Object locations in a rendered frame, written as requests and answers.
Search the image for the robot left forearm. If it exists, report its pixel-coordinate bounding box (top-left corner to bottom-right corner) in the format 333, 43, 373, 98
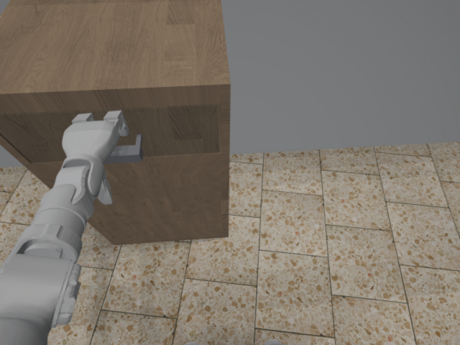
0, 155, 105, 281

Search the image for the left robot hand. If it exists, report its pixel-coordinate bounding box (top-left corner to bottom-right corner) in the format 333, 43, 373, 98
62, 110, 129, 205

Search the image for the handle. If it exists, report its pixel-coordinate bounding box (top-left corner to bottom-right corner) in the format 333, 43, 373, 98
104, 134, 143, 164

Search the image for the left robot upper arm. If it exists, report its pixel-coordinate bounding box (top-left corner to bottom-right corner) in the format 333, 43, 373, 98
0, 254, 81, 345

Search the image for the drawer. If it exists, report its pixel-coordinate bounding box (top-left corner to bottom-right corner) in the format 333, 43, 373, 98
0, 104, 220, 163

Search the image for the cabinet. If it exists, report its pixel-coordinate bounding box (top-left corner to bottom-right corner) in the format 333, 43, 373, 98
0, 0, 231, 245

